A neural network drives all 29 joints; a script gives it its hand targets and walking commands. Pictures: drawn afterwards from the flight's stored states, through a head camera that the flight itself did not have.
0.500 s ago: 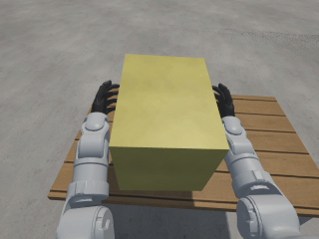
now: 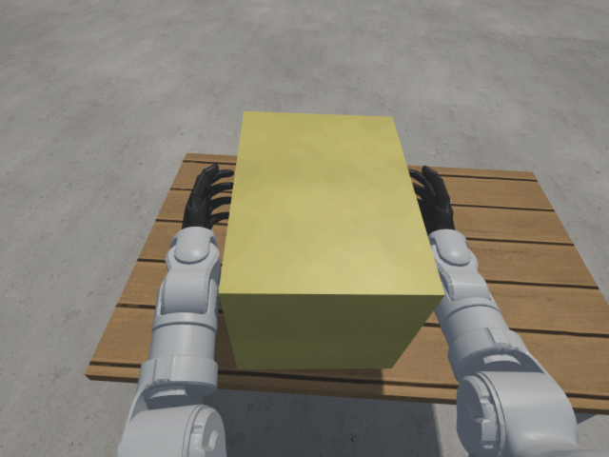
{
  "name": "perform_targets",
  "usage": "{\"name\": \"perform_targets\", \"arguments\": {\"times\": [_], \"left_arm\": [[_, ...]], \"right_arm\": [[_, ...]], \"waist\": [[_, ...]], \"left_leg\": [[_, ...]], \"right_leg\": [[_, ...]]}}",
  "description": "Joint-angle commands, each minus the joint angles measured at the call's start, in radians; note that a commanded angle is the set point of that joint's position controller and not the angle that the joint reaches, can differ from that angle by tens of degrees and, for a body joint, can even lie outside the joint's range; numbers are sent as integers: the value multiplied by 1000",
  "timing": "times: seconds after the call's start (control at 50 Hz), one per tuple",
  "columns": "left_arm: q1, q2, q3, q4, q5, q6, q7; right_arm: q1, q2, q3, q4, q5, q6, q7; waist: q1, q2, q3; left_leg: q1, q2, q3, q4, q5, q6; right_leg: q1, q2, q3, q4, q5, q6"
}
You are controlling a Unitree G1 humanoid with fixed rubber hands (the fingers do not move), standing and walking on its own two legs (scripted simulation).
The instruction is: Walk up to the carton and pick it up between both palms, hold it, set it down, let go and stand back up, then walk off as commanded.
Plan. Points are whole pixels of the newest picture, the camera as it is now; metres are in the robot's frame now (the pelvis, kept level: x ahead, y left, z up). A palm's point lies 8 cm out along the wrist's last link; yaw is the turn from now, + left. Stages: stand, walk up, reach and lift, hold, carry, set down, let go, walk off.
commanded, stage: set down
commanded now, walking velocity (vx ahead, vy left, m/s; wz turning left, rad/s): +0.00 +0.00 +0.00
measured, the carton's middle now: (317, 239) +0.40 +0.02 +0.07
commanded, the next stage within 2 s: none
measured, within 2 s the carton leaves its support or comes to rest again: rests again in 1.28 s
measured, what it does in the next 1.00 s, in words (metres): stands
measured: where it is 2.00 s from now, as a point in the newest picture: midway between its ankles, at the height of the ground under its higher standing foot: outside the picture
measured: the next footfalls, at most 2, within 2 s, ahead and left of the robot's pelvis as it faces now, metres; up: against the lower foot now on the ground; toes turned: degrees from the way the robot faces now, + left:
none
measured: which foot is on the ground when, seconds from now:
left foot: down 0.00-1.00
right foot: down 0.00-1.00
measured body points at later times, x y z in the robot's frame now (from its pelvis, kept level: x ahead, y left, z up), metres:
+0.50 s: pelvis +0.01 +0.00 +0.00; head +0.03 +0.01 +0.45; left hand +0.39 +0.16 +0.09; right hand +0.42 -0.16 +0.08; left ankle -0.01 +0.14 -0.75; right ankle -0.02 -0.12 -0.75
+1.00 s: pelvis +0.02 -0.01 +0.00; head +0.11 +0.00 +0.44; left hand +0.41 +0.15 +0.04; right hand +0.44 -0.17 +0.04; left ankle -0.01 +0.14 -0.75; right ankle -0.02 -0.12 -0.75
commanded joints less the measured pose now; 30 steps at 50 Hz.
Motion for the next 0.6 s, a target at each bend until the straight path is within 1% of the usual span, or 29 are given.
{"name": "perform_targets", "arguments": {"times": [0.0, 0.16, 0.36, 0.58], "left_arm": [[-443, -521, -350, 29, -13, -75, -71], [-426, -531, -343, 47, -5, -94, -51], [-416, -542, -316, 81, 9, -130, -25], [-404, -573, -313, 102, 13, -177, 6]], "right_arm": [[-521, 373, 175, -175, -133, -64, 130], [-512, 360, 148, -134, -147, -81, 142], [-523, 356, 124, -98, -168, -109, 163], [-528, 362, 120, -75, -185, -149, 176]], "waist": [[-24, 36, -382], [-20, 42, -386], [2, 42, -430], [16, 49, -527]], "left_leg": [[186, -25, 77, -55, 461, -47], [175, -20, 80, -47, 484, -52], [151, -16, 90, -39, 496, -48], [139, -11, 92, -3, 569, -47]], "right_leg": [[-35, 68, -108, -97, 335, 16], [-68, 67, -106, -94, 351, 12], [-95, 62, -99, -82, 375, 9], [-127, 60, -91, -57, 465, 4]]}}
